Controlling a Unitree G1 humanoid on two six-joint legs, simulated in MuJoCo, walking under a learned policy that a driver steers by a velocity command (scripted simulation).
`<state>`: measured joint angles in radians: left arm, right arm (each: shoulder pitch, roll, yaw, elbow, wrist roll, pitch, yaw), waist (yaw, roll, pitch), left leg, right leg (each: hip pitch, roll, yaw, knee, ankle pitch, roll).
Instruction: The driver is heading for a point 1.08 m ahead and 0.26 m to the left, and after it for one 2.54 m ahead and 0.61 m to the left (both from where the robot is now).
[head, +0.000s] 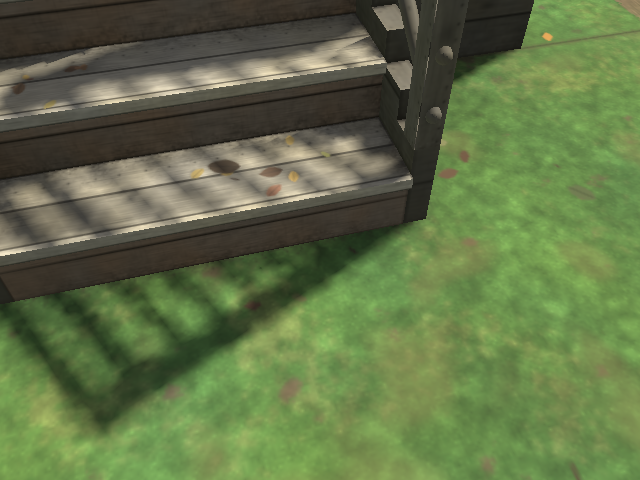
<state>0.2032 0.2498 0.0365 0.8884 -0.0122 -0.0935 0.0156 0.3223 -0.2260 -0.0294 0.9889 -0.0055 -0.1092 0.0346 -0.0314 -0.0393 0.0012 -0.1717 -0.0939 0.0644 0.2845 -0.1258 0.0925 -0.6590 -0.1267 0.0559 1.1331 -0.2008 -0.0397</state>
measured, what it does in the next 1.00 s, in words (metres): walks ahead: right foot, then left foot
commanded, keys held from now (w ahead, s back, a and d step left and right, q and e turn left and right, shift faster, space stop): w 0.56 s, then w+q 0.10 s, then q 0.34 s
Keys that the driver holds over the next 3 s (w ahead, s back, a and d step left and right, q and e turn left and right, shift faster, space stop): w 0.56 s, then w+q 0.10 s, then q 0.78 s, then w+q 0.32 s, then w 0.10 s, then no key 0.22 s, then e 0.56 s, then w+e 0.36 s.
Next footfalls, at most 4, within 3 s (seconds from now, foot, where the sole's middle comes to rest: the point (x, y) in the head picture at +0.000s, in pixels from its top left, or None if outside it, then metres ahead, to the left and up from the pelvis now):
0.30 right None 0.33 -0.17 -0.78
0.82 left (298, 434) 0.62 0.05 -0.78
1.36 right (388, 419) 0.65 -0.14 -0.78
1.80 left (278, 472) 0.54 0.10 -0.78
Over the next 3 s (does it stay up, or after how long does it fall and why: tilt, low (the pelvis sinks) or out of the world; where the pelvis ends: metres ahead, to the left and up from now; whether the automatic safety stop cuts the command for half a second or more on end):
stays up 0.72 0.21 0.00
